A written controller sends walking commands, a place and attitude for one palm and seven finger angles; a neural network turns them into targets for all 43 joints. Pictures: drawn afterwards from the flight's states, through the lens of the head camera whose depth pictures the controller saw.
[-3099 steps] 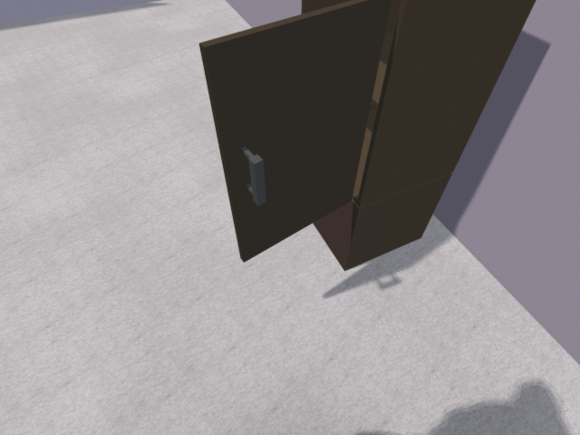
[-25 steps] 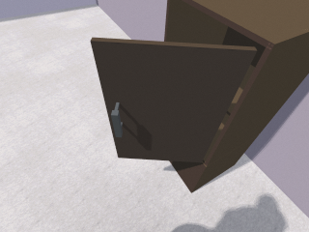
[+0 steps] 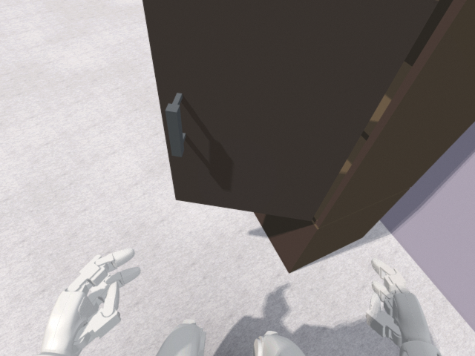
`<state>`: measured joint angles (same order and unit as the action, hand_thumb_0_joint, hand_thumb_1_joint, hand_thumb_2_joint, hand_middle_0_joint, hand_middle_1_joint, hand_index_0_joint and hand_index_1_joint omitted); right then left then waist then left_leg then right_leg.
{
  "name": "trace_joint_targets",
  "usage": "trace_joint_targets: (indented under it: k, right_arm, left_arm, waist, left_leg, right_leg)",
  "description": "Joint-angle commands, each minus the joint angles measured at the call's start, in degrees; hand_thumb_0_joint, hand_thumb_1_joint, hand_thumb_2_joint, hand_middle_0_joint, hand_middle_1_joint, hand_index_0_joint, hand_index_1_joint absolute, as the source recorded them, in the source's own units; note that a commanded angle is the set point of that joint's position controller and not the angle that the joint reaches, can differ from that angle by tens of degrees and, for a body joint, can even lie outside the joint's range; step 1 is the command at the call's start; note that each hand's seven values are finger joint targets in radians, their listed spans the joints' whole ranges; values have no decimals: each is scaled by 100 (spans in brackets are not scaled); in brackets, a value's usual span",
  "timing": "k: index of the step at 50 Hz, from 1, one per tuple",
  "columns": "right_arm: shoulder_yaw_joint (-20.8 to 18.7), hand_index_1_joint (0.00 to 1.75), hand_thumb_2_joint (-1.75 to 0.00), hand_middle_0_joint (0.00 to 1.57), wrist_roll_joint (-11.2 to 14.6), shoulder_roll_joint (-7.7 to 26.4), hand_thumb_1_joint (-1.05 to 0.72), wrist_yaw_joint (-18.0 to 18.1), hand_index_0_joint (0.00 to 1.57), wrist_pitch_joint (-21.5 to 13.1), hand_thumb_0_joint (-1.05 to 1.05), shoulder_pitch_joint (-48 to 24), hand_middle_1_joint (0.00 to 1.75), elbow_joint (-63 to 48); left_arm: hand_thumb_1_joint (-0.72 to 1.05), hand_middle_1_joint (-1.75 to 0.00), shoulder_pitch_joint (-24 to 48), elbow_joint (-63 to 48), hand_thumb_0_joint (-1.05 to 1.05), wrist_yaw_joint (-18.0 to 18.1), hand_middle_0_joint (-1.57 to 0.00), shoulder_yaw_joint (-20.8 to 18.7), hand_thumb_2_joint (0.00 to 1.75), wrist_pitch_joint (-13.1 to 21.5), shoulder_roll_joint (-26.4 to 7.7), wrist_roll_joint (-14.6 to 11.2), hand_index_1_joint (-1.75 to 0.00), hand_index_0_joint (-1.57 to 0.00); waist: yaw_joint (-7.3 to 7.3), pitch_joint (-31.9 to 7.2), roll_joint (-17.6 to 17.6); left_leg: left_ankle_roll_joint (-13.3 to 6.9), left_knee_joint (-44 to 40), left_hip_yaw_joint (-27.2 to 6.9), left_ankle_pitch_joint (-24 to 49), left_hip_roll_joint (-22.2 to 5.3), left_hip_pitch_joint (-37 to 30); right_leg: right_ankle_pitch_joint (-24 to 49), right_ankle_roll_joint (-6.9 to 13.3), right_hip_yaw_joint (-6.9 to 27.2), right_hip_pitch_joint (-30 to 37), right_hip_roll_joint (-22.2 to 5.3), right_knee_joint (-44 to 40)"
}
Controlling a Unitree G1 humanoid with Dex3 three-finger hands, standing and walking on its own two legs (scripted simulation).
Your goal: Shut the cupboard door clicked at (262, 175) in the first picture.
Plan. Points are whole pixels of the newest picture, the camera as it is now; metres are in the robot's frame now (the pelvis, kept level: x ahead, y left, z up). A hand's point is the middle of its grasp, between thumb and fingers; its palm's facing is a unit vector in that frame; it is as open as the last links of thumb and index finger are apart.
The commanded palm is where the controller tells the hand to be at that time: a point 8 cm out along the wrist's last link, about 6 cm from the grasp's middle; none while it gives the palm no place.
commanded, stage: raise the hand and make a fist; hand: left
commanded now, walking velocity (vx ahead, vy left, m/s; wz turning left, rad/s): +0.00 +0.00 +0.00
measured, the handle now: (178, 125) +0.52 +0.16 +0.07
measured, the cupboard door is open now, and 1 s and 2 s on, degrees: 57 57 57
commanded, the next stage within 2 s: bring the fist close to the handle in 1.48 s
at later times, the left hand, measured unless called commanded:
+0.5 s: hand (93, 264) +0.23 +0.23 +0.06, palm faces +0.04 -1.00 -0.04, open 3.8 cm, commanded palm +0.20 +0.27 +0.05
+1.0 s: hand (98, 266) +0.23 +0.22 +0.05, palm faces -0.10 -1.00 -0.01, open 3.1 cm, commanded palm +0.22 +0.29 +0.07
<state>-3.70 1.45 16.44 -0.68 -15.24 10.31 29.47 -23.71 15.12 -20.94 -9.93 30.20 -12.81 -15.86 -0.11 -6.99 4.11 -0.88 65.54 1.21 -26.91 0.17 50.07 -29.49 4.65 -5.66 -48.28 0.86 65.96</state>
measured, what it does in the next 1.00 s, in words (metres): shifts its weight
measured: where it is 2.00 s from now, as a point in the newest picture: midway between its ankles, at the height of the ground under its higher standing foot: outside the picture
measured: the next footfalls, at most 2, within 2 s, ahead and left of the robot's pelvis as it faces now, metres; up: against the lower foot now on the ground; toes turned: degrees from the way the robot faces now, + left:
none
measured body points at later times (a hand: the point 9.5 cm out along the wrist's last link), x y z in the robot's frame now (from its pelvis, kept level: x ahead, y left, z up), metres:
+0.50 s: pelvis +0.02 +0.03 +0.00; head +0.08 +0.04 +0.45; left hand +0.22 +0.28 +0.07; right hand +0.17 -0.20 -0.09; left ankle +0.05 +0.11 -0.65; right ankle +0.04 -0.07 -0.65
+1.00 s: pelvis +0.02 +0.05 +0.01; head +0.07 +0.07 +0.46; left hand +0.23 +0.28 +0.05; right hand +0.21 -0.17 -0.05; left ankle +0.05 +0.11 -0.65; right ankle +0.04 -0.07 -0.65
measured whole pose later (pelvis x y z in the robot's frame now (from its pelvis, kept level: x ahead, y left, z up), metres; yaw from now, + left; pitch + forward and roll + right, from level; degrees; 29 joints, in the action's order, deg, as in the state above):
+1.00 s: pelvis +0.02 +0.05 +0.01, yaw +0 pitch +13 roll -4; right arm 3.0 2.0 13.2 1.8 -10.6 14.3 25.8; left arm -22.1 -2.4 -16.1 -5.6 17.5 -15.4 -14.6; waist 0.5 -7.6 -1.4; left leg -4.4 64.6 0.8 -28.0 0.8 49.8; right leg -28.0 0.8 -5.8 -45.7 0.6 60.7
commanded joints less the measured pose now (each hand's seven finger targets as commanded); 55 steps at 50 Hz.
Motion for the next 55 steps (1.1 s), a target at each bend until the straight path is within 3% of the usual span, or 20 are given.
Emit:
trace_joint_targets:
  k: [1, 4, 7, 9, 11, 14, 16, 18, 22, 25, 27, 31, 33, 37, 41, 44, 46, 49, 51, 55]
  right_arm:
    - [-26, 30, -90, 20, -36, 433, -90, 197, 20, -396, 0, -232, 30, -877]
    - [9, 30, -90, 20, -10, 529, -90, 357, 20, -490, 0, -68, 30, -501]
    - [58, 30, -90, 20, 75, 601, -90, 482, 20, -441, 0, 59, 30, -408]
    - [45, 30, -90, 20, 176, 610, -90, 515, 20, -300, 0, 88, 30, -529]
    - [26, 30, -90, 20, 228, 574, -90, 511, 20, -140, 0, -71, 30, -785]
    - [58, 30, -90, 20, 198, 358, -90, 459, 20, 77, 0, -200, 30, -1113]
    - [78, 30, -90, 20, 126, 184, -90, 430, 20, 125, 0, -253, 30, -1100]
    - [62, 30, -90, 20, 86, 90, -90, 377, 20, 99, 0, -122, 30, -995]
    - [44, 30, -90, 20, -6, 303, -90, 302, 20, 28, 0, 43, 30, -753]
    - [40, 30, -90, 20, 27, 497, -90, 312, 20, -45, 0, 167, 30, -798]
    - [11, 30, -90, 20, 69, 585, -90, 357, 20, -85, 0, 191, 30, -874]
    - [21, 30, -90, 20, 69, 582, -90, 395, 20, -47, 0, 153, 30, -994]
    - [56, 30, -90, 20, 71, 477, -90, 368, 20, 17, 0, 139, 30, -1042]
    - [86, 30, -90, 20, 74, 475, -90, 305, 20, 206, 0, 174, 30, -1068]
    - [125, 30, -90, 20, 107, 603, -90, 309, 20, 291, 0, 249, 30, -1097]
    - [161, 30, -90, 20, 128, 658, -90, 346, 20, 254, 0, 252, 30, -1212]
    - [175, 30, -90, 20, 95, 648, -90, 378, 20, 216, 0, 233, 30, -1222]
    - [221, 30, -90, 20, 65, 527, -90, 350, 20, 136, 0, 243, 30, -1193]
    - [229, 30, -90, 20, 38, 522, -90, 314, 20, 121, 0, 253, 30, -1114]
    - [219, 30, -90, 20, 90, 557, -90, 272, 20, 204, 0, 266, 30, -1022]
  left_arm:
    - [90, -74, 1528, -4063, 0, 332, -60, -356, 90, 1148, -1083, -404, -74, -60]
    - [90, -80, 1163, -3601, 0, 203, -66, 216, 90, 1200, -705, -355, -80, -66]
    - [90, -86, 1073, -2640, 0, -123, -71, 547, 90, 584, -587, -264, -86, -71]
    - [90, -90, 675, -1961, 0, -259, -75, 340, 90, -167, -774, -150, -90, -75]
    - [90, -94, 180, -1747, 0, -288, -79, -124, 90, -915, -1080, -134, -94, -79]
    - [90, -100, 31, -2640, 0, 23, -84, -786, 90, -1400, -1197, -382, -100, -84]
    - [90, -104, -183, -3053, 0, 450, -88, -1154, 90, -1264, -1182, -499, -104, -88]
    - [90, -108, -374, -3284, 0, 732, -92, -902, 90, -893, -802, -452, -108, -92]
    - [90, -116, -101, -2959, 0, 691, -99, 40, 90, -235, -354, -106, -116, -99]
    - [90, -122, 18, -2673, 0, 369, -104, 466, 90, -140, -297, -24, -122, -104]
    - [90, -126, 137, -2800, 0, 204, -108, 339, 90, -202, -555, -71, -126, -108]
    - [90, -134, 279, -3713, 0, 459, -115, -477, 90, -271, -1288, -127, -134, -115]
    - [90, -138, 45, -3953, 0, 702, -119, -404, 90, -279, -999, -182, -138, -119]
    - [90, -146, -201, -3463, 0, 926, -126, -60, 90, -541, -548, -90, -146, -126]
    - [90, -150, 45, -2532, 0, 599, -130, 364, 90, -944, -386, 67, -150, -130]
    - [90, -150, 522, -2699, 0, 409, -130, 227, 90, -982, -713, 58, -150, -130]
    - [90, -150, 822, -3142, 0, 460, -130, -179, 90, -850, -1107, -6, -150, -130]
    - [90, -150, 792, -3748, 0, 617, -130, -391, 90, -508, -1158, -130, -150, -130]
    - [90, -150, 656, -3751, 0, 748, -130, -528, 90, -401, -1218, -156, -150, -130]
    - [90, -150, 300, -2711, 0, 601, -130, -37, 90, -680, -692, -86, -150, -130]
  waist:
    - [-98, -1658, -1476]
    - [-415, -1172, -1008]
    - [-540, -730, -587]
    - [-360, -623, -177]
    - [65, -1087, -120]
    - [417, -1890, -138]
    - [599, -2074, -245]
    - [519, -1891, -410]
    - [9, -1133, -515]
    - [-183, -917, -511]
    - [-125, -1145, -502]
    - [266, -1872, -1182]
    - [294, -1875, -1328]
    - [118, -1277, -1051]
    - [-137, -520, -484]
    - [-132, -652, -545]
    - [7, -983, -905]
    - [157, -1545, -1405]
    - [202, -1538, -1440]
    - [-46, -822, -856]
  left_leg:
    - [-147, -251, -277, 323, 78, -422]
    - [-182, 39, -398, 332, -17, -171]
    - [-207, 77, -454, 183, -51, 182]
    - [-207, -111, -403, 91, -64, 398]
    - [-202, -277, -347, 363, 10, 320]
    - [-131, -530, -338, 979, 73, -34]
    - [-75, -638, -416, 1424, 48, -216]
    - [-35, -824, -415, 1739, 11, -501]
    - [-38, -744, -508, 1516, -44, -534]
    - [-44, -831, -657, 711, -78, -450]
    - [-55, -885, -709, 569, -76, -524]
    - [102, -1219, -894, 955, -111, -1219]
    - [229, -1422, -1013, 1320, -174, -1664]
    - [243, -1542, -1054, 1255, -227, -1504]
    - [114, -1589, -1005, 279, -167, -838]
    - [72, -1652, -998, -101, -130, -867]
    - [85, -1601, -964, 148, -107, -1069]
    - [209, -1634, -996, 877, -132, -1734]
    - [254, -1641, -1029, 1157, -146, -1764]
    - [121, -1628, -889, 594, -136, -1185]
  right_leg:
    - [-385, -247, 1509, 428, -167, -1418]
    - [-132, -324, 1393, 16, -94, -1360]
    - [-280, -411, 1275, -122, -54, -1427]
    - [-585, -444, 1318, 118, -104, -1680]
    - [-345, -444, 1363, 743, -155, -1693]
    - [773, -518, 1258, 1674, -261, -1519]
    - [1755, -475, 1026, 1955, -169, -1225]
    - [2283, -377, 646, 1649, -69, -995]
    - [1631, -302, 341, 410, 51, -788]
    - [686, -276, 307, -48, 52, -914]
    - [553, -257, 373, 39, 49, -968]
    - [852, -165, 257, 326, 102, -773]
    - [987, -176, 134, 282, 110, -750]
    - [968, -228, 34, 217, 152, -884]
    - [670, -242, 74, 172, 155, -1165]
    - [448, -237, 155, 282, 130, -1291]
    - [595, -189, 215, 448, 143, -1232]
    - [954, -151, 184, 550, 134, -1131]
    - [1072, -133, 157, 604, 158, -1088]
    - [856, -218, 122, 506, 150, -1302]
